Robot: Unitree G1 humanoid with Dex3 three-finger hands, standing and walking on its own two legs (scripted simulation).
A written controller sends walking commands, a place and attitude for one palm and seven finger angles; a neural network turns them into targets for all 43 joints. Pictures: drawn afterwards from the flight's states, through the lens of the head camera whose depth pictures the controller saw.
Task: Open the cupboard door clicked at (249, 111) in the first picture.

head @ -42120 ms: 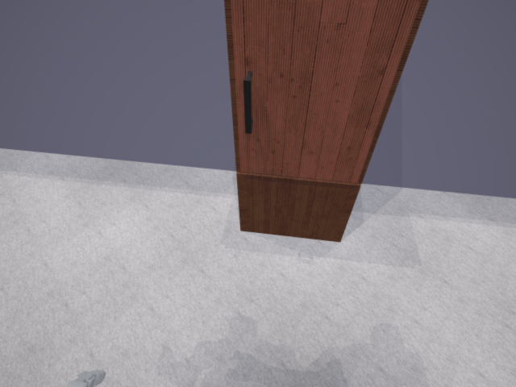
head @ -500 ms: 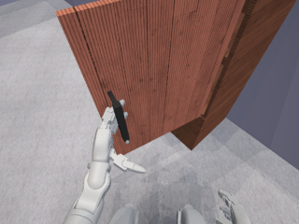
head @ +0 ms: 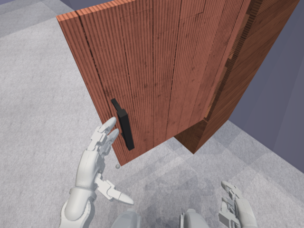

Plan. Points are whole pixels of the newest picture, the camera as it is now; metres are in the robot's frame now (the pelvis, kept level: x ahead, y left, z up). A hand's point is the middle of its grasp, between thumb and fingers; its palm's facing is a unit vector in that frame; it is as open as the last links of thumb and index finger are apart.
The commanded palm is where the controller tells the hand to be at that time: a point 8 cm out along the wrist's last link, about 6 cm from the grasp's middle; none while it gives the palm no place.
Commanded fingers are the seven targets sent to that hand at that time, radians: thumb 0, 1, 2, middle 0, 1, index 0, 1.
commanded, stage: slide the hand sideways off the handle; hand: left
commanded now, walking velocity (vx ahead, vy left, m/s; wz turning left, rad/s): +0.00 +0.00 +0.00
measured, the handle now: (123, 127) +0.36 +0.10 +0.05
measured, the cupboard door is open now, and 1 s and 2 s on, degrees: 79 79 79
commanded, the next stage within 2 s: draw the hand back to the body in 0.56 s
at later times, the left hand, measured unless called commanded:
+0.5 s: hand (94, 180) +0.22 +0.15 +0.05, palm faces -0.07 -1.00 -0.05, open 16.3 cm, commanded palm +0.20 +0.22 +0.05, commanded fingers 0.00 -0.50 0.30 -0.15 -0.30 -0.15 -0.30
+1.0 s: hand (68, 176) +0.21 +0.18 +0.10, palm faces -0.06 -1.00 -0.07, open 16.3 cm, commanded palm +0.18 +0.24 +0.11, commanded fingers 0.00 -0.50 0.30 -0.15 -0.30 -0.15 -0.30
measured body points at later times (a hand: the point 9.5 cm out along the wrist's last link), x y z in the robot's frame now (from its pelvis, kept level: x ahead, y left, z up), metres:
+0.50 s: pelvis +0.00 -0.01 -0.01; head +0.07 -0.01 +0.44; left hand +0.22 +0.20 +0.05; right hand +0.19 -0.25 -0.09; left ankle +0.01 +0.11 -0.65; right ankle +0.04 -0.13 -0.65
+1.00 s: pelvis +0.01 +0.00 +0.02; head +0.04 +0.00 +0.47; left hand +0.21 +0.24 +0.11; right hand +0.19 -0.22 -0.05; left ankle +0.01 +0.11 -0.65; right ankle +0.04 -0.13 -0.65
